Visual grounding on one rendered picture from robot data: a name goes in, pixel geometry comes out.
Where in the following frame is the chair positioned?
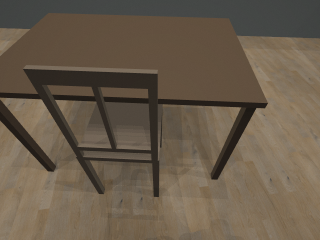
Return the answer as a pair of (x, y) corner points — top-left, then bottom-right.
(23, 65), (163, 197)

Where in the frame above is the table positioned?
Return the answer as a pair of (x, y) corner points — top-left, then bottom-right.
(0, 13), (268, 180)

